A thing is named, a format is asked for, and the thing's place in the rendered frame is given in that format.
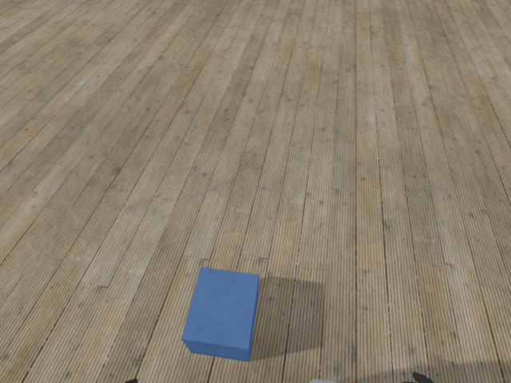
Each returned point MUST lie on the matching carton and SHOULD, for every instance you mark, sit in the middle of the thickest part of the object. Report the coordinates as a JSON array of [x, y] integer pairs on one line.
[[221, 315]]

